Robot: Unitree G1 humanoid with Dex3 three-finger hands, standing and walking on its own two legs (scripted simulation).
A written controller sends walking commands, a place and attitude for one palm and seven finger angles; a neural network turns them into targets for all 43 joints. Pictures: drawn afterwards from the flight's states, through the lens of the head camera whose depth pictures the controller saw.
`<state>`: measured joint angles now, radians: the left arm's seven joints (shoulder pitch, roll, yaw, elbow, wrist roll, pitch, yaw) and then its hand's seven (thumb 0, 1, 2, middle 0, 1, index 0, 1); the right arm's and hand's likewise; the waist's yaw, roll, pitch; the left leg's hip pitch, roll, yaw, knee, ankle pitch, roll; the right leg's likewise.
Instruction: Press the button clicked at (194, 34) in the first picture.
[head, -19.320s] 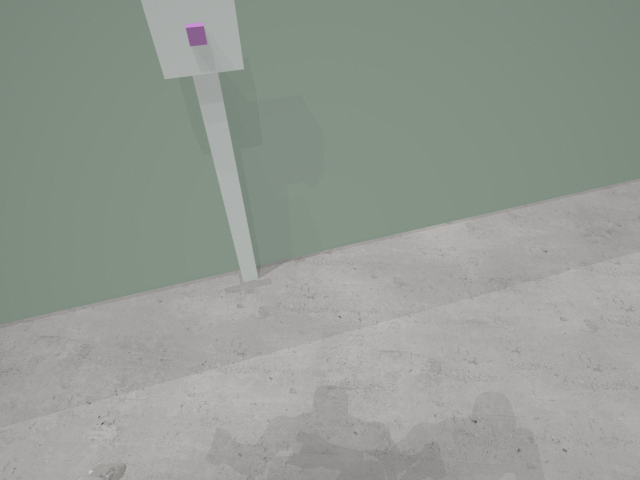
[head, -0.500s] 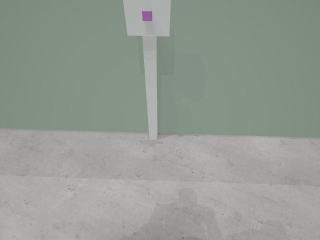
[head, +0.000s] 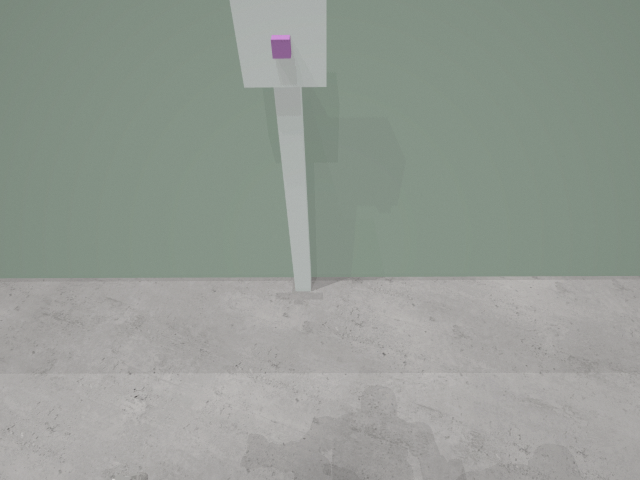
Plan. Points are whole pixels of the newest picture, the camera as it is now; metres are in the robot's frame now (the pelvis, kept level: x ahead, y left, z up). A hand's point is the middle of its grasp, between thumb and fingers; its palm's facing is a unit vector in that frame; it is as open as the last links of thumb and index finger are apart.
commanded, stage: let the arm hang, fingers relaxed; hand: left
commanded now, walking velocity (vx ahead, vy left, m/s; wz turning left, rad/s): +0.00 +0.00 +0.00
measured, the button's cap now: (281, 46) +0.85 +0.11 +0.15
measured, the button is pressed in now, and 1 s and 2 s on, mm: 0 0 0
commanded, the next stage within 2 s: stand and wait in 0.02 s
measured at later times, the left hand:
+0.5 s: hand out of the picture +0.10 +0.24 -0.15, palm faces -0.03 -0.93 -0.37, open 7.4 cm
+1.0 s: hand out of the picture +0.13 +0.23 -0.15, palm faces -0.04 -0.93 -0.36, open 7.4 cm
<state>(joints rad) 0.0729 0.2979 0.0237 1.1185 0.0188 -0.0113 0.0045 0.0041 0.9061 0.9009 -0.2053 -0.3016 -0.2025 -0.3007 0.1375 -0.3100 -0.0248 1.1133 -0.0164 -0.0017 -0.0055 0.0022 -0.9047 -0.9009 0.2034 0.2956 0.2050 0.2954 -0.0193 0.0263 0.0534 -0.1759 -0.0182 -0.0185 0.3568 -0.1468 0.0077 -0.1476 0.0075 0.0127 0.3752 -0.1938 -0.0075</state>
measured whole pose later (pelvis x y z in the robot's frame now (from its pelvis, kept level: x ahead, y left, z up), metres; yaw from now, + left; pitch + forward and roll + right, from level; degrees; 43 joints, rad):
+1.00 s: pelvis +0.04 -0.02 +0.00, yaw -1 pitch -1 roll +0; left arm 0.08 0.33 0.02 1.12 0.01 -0.02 0.01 0.01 0.91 0.90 -0.20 -0.30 -0.20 -0.30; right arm 0.11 -0.34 -0.02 1.12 -0.01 0.00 -0.01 0.00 -0.90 -0.90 0.20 0.30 0.21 0.30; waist -0.02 0.02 0.07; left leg -0.11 0.02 -0.01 0.30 -0.17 -0.02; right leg -0.08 0.04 0.02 0.30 -0.20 -0.04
